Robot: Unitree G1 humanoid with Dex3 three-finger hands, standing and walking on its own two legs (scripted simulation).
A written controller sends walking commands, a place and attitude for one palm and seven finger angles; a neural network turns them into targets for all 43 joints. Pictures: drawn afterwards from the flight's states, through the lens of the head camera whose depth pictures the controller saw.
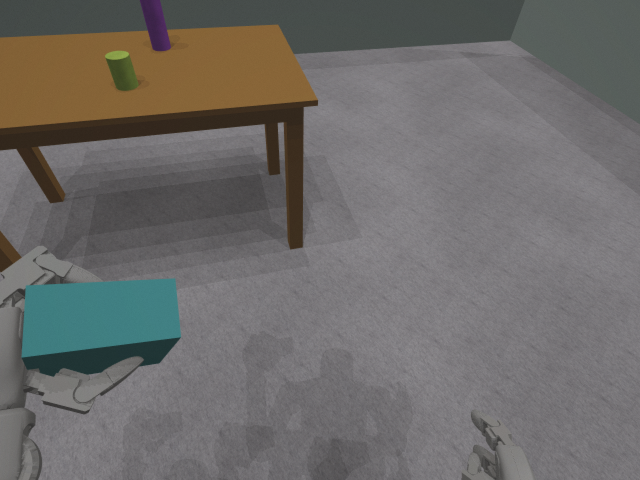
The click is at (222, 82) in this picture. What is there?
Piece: table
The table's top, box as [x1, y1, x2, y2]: [0, 25, 317, 134]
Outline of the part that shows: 317,99 278,25 167,30 171,47 165,51 155,51 152,49 147,31 0,38 0,134 317,105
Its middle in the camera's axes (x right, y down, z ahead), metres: -0.66 -0.55 +1.26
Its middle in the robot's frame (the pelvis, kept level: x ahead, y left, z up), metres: +1.27 +0.73 -0.09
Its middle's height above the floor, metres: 0.68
